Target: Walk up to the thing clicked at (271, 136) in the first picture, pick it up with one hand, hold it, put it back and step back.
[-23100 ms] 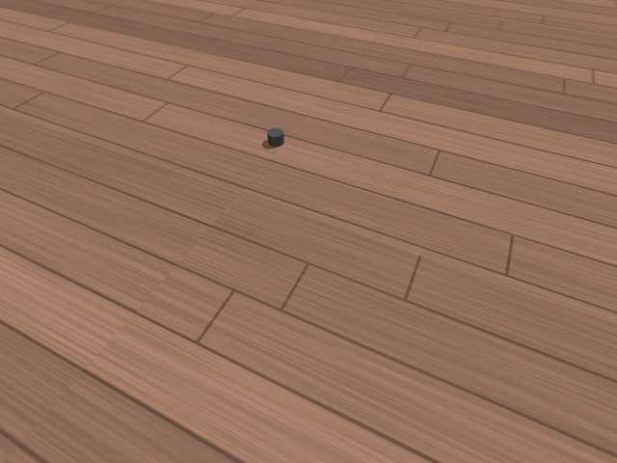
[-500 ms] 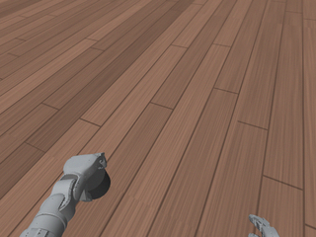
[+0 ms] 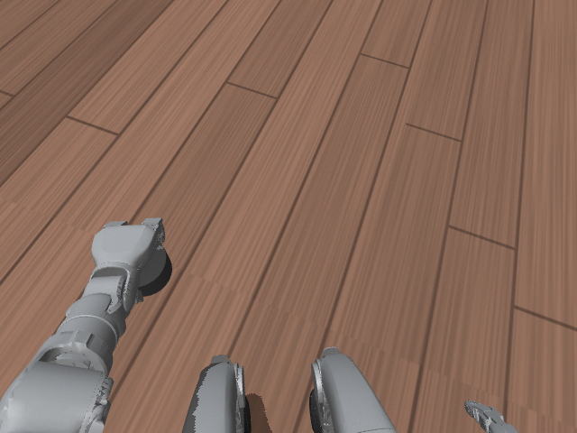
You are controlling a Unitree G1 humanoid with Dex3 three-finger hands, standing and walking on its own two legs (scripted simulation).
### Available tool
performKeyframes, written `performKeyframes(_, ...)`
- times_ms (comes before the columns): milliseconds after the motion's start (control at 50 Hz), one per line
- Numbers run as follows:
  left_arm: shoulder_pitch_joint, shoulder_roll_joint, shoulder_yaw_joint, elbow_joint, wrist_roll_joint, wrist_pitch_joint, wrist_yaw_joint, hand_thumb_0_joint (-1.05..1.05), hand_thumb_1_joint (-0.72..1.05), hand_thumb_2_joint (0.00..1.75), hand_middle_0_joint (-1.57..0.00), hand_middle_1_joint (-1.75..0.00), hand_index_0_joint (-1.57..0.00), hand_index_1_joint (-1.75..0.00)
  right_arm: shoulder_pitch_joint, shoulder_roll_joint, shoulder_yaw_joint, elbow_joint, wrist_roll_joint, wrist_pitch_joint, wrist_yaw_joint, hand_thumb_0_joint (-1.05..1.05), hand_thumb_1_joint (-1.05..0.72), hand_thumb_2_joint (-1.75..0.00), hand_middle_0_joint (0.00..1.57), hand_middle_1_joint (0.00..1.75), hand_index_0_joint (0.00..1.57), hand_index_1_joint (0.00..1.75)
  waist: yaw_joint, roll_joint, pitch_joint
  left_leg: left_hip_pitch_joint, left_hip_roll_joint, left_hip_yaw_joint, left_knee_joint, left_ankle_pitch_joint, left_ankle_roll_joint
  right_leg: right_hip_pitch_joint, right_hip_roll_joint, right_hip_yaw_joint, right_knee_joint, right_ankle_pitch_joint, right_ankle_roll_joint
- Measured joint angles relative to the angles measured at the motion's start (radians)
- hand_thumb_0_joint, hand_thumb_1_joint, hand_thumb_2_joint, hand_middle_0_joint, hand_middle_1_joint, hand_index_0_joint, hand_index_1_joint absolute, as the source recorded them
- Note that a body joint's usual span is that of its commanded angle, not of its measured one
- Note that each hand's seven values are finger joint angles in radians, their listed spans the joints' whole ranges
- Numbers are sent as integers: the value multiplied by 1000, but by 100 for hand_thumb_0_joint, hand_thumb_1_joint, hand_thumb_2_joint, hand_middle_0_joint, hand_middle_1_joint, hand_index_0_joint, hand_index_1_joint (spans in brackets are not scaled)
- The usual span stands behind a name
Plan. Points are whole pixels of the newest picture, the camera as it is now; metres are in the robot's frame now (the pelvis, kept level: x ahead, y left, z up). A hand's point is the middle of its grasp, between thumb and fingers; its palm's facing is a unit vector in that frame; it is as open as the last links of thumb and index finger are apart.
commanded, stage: crouch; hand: left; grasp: from above
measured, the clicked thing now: (141, 265) +0.40 +0.22 -0.13
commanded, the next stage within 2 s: lower in 1.32 s
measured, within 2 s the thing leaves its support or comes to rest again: neither
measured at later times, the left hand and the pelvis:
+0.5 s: hand (173, 287) +0.42 +0.22 -0.34, palm faces -0.46 -0.02 -0.89, open 11.5 cm; pelvis -0.02 +0.00 -0.17, yaw -2 degrees
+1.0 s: hand (182, 288) +0.44 +0.22 -0.43, palm faces -0.46 -0.03 -0.88, open 11.5 cm; pelvis -0.03 -0.01 -0.25, yaw -5 degrees
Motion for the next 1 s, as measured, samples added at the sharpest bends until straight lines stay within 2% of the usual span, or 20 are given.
performKeyframes(160, -112, 37, 51, 50, -27, 25, -4, 2, -20, 77, -49, -90, -44, -89, 12, 30, 11, 35, -23, -23, -4, 0, -90, -90, 20, 30, 20, 30, -36, 32, -15, -319, -1, 0, 257, -55, 8, -315, 0, -2, 258, -59, 3)
performKeyframes(260, -154, 55, 77, 92, -37, 9, -18, 2, -21, 77, -50, -90, -44, -89, 9, 49, 26, 41, -33, -39, 7, 0, -90, -89, 20, 30, 20, 30, -50, 42, -18, -469, -2, -5, 382, -81, 10, -462, 0, -8, 382, -89, 4)
performKeyframes(320, -167, 68, 90, 106, -27, -16, -22, 2, -21, 77, -50, -89, -45, -88, 0, 54, 38, 44, -40, -50, 18, 0, -90, -89, 20, 30, 20, 30, -57, 39, -21, -549, -3, -12, 450, -97, 9, -538, 0, -15, 450, -107, 4)
performKeyframes(420, -181, 94, 123, 110, 13, -63, -3, 1, -22, 77, -51, -89, -45, -88, -24, 51, 54, 44, -59, -69, 42, 0, -90, -89, 20, 30, 20, 30, -69, 25, -23, -663, -4, -27, 556, -125, 4, -644, 0, -31, 551, -138, -1)
performKeyframes(560, -230, 133, 151, 152, 62, -79, 54, 1, -22, 78, -51, -88, -46, -87, -65, 41, 55, 36, -87, -87, 78, 0, -90, -90, 20, 30, 20, 30, -80, 1, -7, -766, -4, -49, 666, -153, -3, -738, 3, -52, 651, -167, -6)
performKeyframes(760, -290, 166, 160, 212, 47, -57, 71, 1, -23, 78, -52, -88, -47, -87, -93, 36, 57, 36, -107, -97, 115, 0, -91, -90, 20, 30, 20, 30, -91, -8, 28, -850, 4, -59, 769, -177, -1, -819, 11, -62, 745, -184, -4)
performKeyframes(1000, -329, 218, 201, 248, 71, -95, 64, 1, -23, 77, -53, -87, -47, -86, -70, 38, 79, 49, -118, -89, 140, 0, -91, -90, 20, 30, 20, 30, -114, -15, 73, -943, 12, -69, 885, -180, -3, -914, 21, -71, 857, -183, -5)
